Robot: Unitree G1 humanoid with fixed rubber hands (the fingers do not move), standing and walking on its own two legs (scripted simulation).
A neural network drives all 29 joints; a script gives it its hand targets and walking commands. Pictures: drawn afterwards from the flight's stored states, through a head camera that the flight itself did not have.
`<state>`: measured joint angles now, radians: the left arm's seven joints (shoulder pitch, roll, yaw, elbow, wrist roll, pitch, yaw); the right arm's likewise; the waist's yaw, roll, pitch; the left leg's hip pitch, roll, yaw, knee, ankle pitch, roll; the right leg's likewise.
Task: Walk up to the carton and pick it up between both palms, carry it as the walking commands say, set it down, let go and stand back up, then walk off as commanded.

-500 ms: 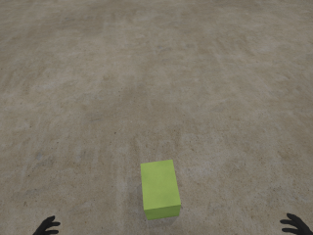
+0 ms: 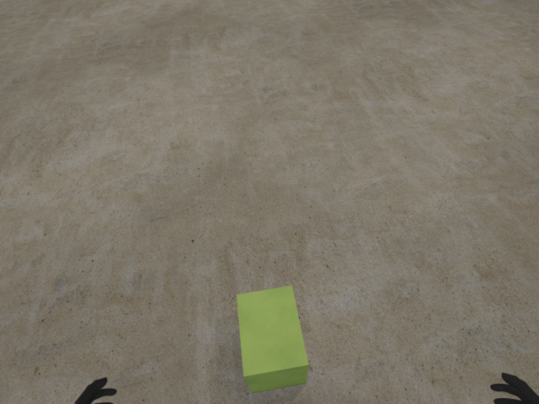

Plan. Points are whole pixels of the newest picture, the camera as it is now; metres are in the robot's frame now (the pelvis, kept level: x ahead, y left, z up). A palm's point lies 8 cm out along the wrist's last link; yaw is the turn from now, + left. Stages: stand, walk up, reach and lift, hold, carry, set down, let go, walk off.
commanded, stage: walk up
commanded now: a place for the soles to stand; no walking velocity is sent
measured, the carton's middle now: (271, 339) +0.42 +0.06 -0.65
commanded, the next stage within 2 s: reach and lift in 0.46 s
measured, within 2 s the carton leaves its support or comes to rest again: neither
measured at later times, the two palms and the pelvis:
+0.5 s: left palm out of the picture +0.14 +0.32 -0.09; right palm out of the picture +0.11 -0.33 -0.09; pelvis +0.00 +0.00 +0.00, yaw +2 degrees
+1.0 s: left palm (119, 365) +0.22 +0.29 -0.12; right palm (448, 352) +0.22 -0.26 -0.12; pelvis -0.01 +0.01 -0.04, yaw +8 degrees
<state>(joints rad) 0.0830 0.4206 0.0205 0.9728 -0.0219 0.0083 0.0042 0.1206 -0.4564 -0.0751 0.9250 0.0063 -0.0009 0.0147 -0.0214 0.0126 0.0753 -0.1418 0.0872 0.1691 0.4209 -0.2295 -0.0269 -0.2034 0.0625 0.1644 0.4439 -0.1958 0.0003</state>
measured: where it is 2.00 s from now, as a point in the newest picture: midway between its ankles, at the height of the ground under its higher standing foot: outside the picture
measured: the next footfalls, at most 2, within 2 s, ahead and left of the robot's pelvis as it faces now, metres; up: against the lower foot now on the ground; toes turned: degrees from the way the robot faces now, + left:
none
